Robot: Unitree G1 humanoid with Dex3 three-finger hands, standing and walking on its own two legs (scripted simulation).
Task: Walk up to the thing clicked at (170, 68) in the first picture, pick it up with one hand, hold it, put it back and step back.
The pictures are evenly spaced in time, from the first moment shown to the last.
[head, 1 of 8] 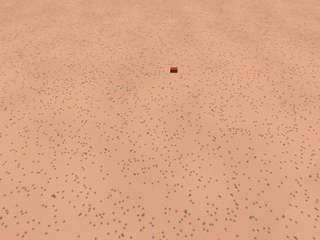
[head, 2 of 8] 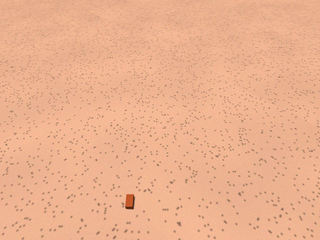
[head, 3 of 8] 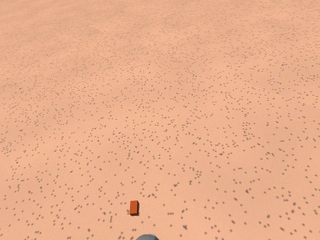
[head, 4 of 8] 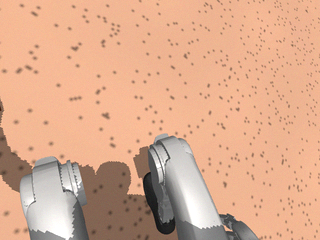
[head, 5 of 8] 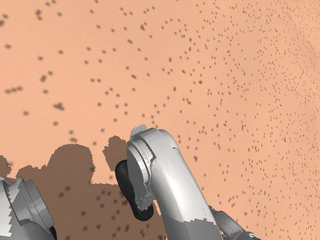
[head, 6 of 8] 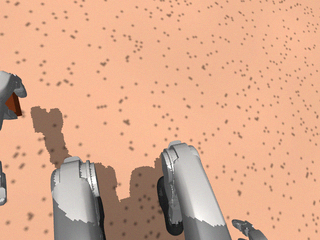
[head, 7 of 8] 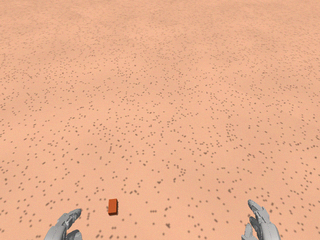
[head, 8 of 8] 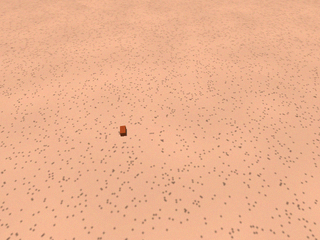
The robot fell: no
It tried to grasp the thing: yes
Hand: left
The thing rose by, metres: 0.67
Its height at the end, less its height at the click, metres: +0.00
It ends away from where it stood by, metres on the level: 0.02
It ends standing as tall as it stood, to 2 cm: yes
